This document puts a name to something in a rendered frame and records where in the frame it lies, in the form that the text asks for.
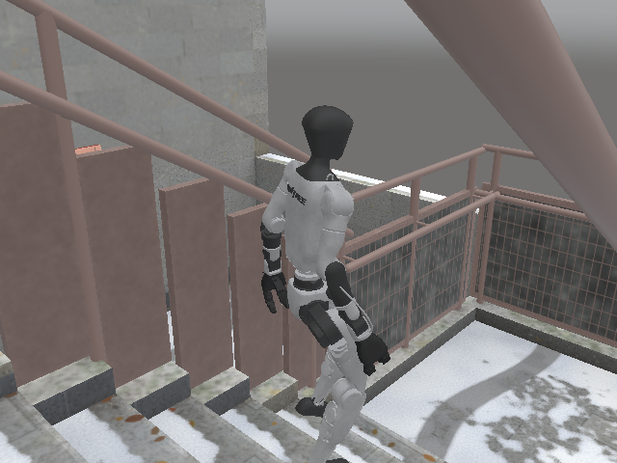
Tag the stairs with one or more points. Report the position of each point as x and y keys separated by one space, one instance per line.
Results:
x=112 y=431

